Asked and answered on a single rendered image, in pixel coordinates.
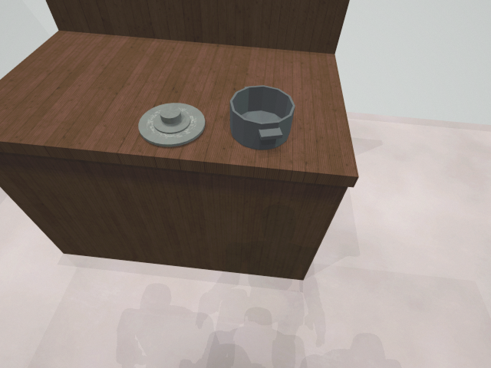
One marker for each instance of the lid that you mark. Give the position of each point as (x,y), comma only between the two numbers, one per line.
(155,131)

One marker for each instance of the knob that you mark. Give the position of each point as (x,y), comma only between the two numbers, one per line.
(170,114)

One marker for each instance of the pot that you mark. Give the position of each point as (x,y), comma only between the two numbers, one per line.
(261,117)

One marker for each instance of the table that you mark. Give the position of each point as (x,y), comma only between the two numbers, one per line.
(72,157)

